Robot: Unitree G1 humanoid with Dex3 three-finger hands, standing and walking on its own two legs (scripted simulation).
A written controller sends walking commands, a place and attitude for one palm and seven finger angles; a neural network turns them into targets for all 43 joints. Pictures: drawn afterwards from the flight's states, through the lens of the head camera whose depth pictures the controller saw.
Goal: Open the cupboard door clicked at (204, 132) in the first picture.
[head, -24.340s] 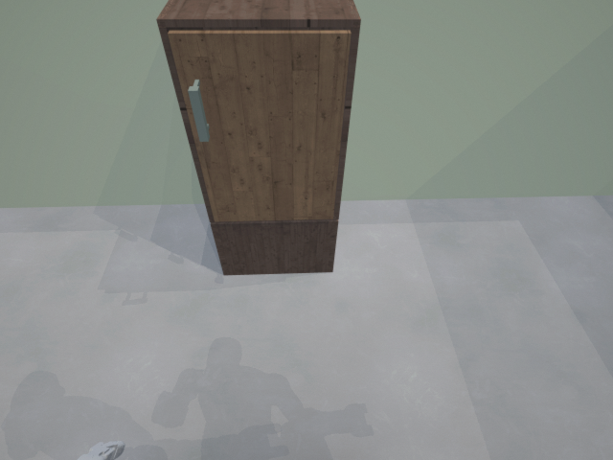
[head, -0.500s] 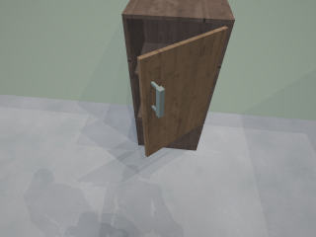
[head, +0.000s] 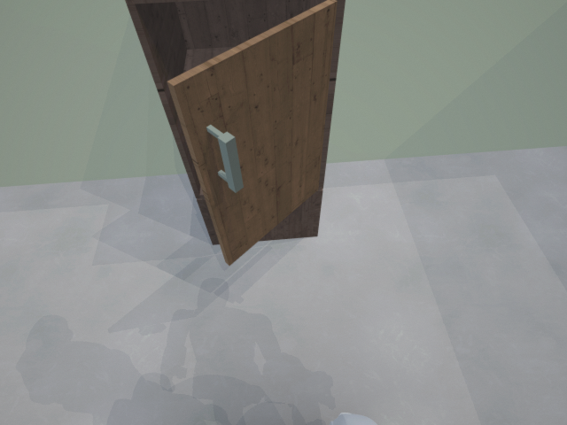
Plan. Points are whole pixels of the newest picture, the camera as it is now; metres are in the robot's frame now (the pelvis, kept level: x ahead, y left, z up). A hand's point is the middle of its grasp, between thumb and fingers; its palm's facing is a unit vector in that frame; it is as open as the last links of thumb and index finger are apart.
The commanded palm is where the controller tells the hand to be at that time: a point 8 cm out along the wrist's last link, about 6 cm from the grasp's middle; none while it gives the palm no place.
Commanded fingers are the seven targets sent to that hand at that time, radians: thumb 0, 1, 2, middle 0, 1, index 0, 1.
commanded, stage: walk to a spot facing it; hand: left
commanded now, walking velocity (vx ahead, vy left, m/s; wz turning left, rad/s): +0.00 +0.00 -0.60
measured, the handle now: (224, 159) +0.57 +0.16 +0.00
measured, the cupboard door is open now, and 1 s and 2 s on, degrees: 41 41 41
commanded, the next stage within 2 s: none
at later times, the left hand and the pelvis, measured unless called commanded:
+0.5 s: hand out of the picture +0.12 +0.18 -0.19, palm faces -0.24 -0.95 -0.18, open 7.4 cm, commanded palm none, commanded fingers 0.00 0.90 0.90 -0.20 -0.30 -0.20 -0.30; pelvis +0.02 +0.00 -0.01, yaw -17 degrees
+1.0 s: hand (246, 362) +0.23 +0.09 -0.15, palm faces -0.57 -0.77 -0.29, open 7.4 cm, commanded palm none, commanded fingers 0.00 0.90 0.90 -0.20 -0.30 -0.20 -0.30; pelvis +0.02 -0.02 +0.00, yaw -36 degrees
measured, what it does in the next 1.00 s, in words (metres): steps on the spot, turning right: right foot, then left foot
